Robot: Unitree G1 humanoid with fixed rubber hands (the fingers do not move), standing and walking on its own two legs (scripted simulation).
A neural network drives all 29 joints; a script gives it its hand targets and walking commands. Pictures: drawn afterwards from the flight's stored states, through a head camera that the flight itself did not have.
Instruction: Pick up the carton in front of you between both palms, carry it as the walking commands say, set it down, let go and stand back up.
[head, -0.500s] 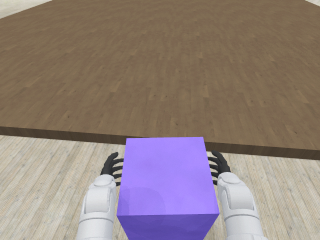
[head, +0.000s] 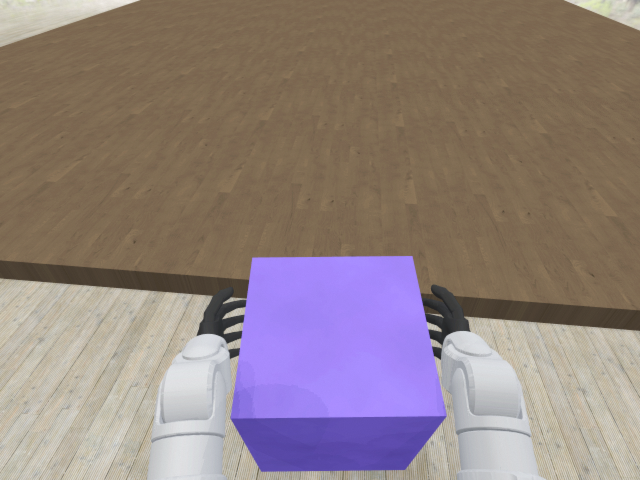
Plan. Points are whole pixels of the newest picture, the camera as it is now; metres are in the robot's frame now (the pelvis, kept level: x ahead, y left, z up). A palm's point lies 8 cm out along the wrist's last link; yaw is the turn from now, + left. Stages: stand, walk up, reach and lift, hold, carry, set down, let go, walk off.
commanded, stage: carry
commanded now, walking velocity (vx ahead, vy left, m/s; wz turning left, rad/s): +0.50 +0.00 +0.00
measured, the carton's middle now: (332, 369) +0.30 +0.00 +0.00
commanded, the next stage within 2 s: none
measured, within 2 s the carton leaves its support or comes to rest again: neither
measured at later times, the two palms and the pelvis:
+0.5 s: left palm (239, 235) +0.48 +0.14 +0.10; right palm (430, 243) +0.46 -0.16 +0.10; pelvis +0.22 +0.00 +0.01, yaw -2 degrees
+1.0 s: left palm (263, 124) +0.79 +0.12 +0.15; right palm (402, 122) +0.81 -0.18 +0.14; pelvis +0.52 -0.04 +0.01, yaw +1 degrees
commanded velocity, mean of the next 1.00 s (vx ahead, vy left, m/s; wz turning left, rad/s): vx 0.50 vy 0.00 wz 0.00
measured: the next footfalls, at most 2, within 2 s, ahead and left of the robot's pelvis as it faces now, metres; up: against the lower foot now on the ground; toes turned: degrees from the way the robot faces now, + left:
left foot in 0.30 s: +0.15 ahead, +0.10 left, +0.00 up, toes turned +8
right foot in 0.62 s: +0.47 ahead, -0.11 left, +0.00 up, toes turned -11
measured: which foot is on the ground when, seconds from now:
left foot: down 0.00-0.18, up 0.20-0.28, down 0.30-0.62, up 0.64-1.00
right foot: down 0.00-0.34, up 0.36-0.60, down 0.62-1.00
